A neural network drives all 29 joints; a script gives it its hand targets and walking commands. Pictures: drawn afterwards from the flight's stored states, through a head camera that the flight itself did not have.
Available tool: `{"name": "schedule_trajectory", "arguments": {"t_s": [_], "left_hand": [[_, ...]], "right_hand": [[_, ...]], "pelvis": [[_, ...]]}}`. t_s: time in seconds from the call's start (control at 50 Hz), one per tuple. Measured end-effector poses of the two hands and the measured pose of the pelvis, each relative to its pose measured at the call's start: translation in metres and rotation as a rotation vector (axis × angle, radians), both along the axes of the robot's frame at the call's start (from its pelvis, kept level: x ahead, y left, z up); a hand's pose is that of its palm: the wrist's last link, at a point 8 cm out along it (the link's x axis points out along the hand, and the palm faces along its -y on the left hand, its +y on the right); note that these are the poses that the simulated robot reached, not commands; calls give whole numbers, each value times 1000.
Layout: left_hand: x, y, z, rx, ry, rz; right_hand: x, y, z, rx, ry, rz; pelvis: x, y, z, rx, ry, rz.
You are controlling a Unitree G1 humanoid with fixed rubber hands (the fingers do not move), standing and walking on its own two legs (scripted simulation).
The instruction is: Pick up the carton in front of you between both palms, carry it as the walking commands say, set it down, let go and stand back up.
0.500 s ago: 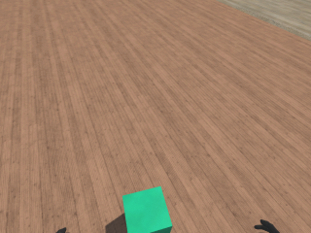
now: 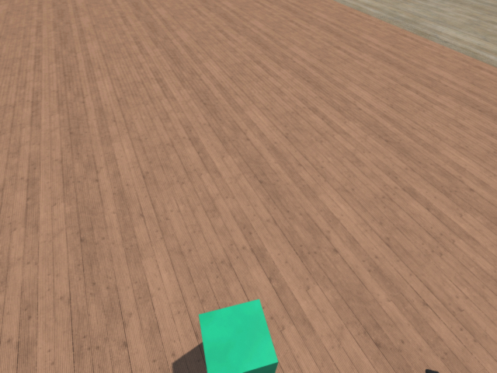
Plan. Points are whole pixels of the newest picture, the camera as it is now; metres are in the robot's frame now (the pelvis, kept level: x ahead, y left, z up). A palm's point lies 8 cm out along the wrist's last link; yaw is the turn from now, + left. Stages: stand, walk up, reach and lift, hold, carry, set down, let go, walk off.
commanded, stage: stand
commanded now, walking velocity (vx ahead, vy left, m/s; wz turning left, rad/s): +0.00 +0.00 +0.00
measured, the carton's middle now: (236, 349) +0.38 +0.04 -0.65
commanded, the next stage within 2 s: none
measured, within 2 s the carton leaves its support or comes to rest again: neither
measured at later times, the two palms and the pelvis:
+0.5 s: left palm out of the picture +0.07 +0.30 -0.11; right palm out of the picture +0.08 -0.31 -0.09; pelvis -0.01 +0.00 +0.00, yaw +0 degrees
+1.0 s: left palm out of the picture +0.07 +0.31 -0.11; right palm out of the picture +0.09 -0.32 -0.09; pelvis -0.01 +0.00 +0.00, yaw +1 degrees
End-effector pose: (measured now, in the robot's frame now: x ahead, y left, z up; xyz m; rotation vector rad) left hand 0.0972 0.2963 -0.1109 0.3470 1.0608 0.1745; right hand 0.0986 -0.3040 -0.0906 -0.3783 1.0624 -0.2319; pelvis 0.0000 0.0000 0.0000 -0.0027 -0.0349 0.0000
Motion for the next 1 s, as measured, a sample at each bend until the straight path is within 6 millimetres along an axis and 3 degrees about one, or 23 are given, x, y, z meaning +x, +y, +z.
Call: {"name": "schedule_trajectory", "arguments": {"t_s": [0.42,1.0], "left_hand": [[-21,6,0,16,52,13],[-29,12,2,25,73,36]], "right_hand": [[-14,-7,-2,-1,43,-1],[-11,-11,-3,-5,60,15]], "pelvis": [[-9,-2,2,-1,-5,5],[-12,-4,3,-2,-3,19]]}}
